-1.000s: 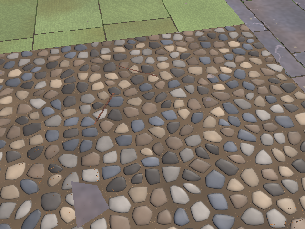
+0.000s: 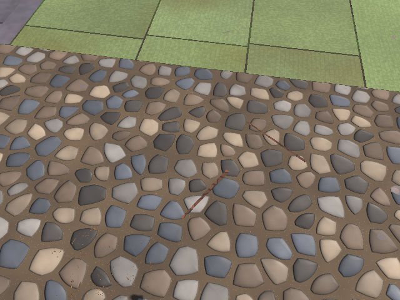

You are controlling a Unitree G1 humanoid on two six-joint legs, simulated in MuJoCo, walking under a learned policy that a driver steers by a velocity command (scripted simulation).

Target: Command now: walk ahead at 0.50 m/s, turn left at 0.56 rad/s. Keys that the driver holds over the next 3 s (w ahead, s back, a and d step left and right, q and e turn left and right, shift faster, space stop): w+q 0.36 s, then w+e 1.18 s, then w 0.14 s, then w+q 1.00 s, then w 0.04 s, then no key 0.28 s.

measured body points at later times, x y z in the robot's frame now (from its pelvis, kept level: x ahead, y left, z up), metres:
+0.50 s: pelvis +0.31 +0.01 +0.01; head +0.33 +0.03 +0.46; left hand +0.47 +0.29 -0.07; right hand +0.40 -0.27 -0.10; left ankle +0.13 +0.08 -0.71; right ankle +0.46 -0.07 -0.71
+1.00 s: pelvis +0.58 +0.07 +0.02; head +0.60 +0.08 +0.46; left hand +0.55 +0.36 -0.11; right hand +0.84 -0.14 -0.03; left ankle +0.68 +0.19 -0.72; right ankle +0.46 -0.06 -0.71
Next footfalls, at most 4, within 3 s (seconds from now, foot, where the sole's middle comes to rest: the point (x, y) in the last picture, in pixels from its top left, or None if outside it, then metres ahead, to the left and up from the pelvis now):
0.50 right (226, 286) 0.50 -0.05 -0.75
0.98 left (155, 223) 0.71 0.20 -0.75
1.50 right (239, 172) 0.95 -0.11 -0.75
2.04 left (212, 105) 1.32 0.00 -0.75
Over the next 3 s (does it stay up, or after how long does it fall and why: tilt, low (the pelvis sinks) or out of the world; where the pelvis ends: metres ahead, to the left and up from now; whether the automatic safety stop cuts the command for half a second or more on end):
stays up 1.62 -0.08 0.01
